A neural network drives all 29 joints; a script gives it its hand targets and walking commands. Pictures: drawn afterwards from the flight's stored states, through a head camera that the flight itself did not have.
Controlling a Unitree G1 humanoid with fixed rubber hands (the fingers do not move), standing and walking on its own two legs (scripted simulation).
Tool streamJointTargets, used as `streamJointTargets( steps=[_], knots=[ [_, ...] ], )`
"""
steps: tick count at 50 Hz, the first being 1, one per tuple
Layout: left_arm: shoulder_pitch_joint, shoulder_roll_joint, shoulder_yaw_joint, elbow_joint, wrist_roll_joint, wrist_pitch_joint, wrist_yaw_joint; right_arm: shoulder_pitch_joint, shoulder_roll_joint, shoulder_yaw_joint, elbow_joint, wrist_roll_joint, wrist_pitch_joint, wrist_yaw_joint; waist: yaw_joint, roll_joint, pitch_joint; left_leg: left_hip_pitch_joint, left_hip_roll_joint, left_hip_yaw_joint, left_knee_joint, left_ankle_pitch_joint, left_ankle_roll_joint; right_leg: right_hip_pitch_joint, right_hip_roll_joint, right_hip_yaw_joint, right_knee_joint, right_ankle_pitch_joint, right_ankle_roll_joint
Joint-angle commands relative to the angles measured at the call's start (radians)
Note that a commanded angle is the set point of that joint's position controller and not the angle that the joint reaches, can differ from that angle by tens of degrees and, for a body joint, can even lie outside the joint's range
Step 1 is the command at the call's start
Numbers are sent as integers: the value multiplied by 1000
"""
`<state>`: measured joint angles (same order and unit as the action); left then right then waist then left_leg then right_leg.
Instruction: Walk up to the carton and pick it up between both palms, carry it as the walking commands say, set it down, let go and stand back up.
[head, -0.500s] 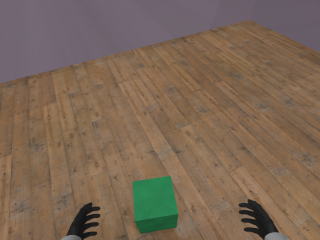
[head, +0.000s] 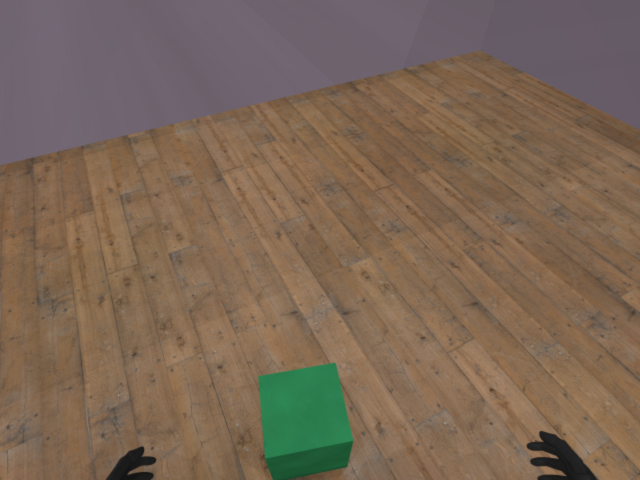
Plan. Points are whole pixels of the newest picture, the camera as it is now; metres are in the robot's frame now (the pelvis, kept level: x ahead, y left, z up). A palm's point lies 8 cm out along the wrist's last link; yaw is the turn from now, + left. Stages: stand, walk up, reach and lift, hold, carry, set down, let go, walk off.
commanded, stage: stand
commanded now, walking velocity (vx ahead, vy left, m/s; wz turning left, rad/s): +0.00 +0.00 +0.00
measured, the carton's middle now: (304, 423) +0.41 +0.06 -0.65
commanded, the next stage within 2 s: none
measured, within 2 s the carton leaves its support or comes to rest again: neither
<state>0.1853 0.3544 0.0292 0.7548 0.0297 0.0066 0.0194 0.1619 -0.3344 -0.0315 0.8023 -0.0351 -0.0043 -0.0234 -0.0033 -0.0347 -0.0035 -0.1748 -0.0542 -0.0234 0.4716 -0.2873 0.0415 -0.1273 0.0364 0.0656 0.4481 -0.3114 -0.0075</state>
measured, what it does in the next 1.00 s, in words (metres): stands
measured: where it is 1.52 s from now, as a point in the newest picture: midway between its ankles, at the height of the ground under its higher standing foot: outside the picture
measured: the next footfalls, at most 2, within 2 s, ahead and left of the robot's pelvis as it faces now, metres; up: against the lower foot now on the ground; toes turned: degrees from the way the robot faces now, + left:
none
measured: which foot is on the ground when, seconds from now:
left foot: down 0.00-1.00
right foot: down 0.00-1.00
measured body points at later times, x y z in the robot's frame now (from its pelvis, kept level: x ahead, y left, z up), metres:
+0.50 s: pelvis -0.01 +0.00 +0.01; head -0.02 +0.02 +0.46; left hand +0.10 +0.31 -0.11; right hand +0.10 -0.31 -0.10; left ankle -0.02 +0.09 -0.74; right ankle -0.05 -0.12 -0.74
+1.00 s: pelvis -0.03 +0.00 +0.01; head -0.03 +0.01 +0.46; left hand +0.07 +0.31 -0.11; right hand +0.08 -0.31 -0.10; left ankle -0.02 +0.09 -0.74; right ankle -0.05 -0.12 -0.74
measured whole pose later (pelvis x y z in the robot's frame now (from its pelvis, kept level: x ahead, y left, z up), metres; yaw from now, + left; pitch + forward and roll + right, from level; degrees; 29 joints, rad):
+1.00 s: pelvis -0.03 +0.00 +0.01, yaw +0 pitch -2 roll +0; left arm 0.16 0.39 0.00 0.99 0.02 -0.02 0.02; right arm 0.11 -0.38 -0.01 1.04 -0.02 -0.02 -0.01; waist 0.00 -0.02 0.02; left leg -0.11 -0.05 -0.02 0.34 -0.18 0.04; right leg -0.08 0.03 0.07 0.33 -0.21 0.00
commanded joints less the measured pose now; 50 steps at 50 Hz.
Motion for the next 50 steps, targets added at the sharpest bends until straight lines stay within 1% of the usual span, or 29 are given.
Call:
streamJointTargets(
  steps=[1,10,25,32,39,50],
  knots=[
    [-24,140,29,-39,-1,-15,6,-31,-169,-36,-34,2,-14,-5,1,44,-57,57,141,-118,-57,415,-26,-2,-102,70,-31,325,4],
    [-38,151,16,22,-2,-19,10,-49,-177,-29,31,7,-17,-4,0,36,-43,78,144,-122,-89,403,-24,3,-110,76,-60,308,2],
    [-53,170,4,109,-5,-26,9,-72,-196,-21,123,12,-20,2,0,32,-4,75,148,-131,-157,266,-16,-4,-124,94,-127,226,-3],
    [-53,178,2,141,-5,-29,6,-79,-203,-18,151,14,-21,5,0,33,6,73,150,-135,-176,221,-14,-7,-126,99,-147,202,-5],
    [-53,185,0,166,-7,-31,5,-84,-209,-14,172,16,-22,6,0,32,8,75,153,-137,-185,209,-12,-6,-129,101,-158,199,-7],
    [-58,193,-1,192,-10,-32,3,-90,-216,-9,196,20,-22,7,2,32,5,82,157,-137,-189,226,-10,0,-134,103,-169,211,-10]
  ],
)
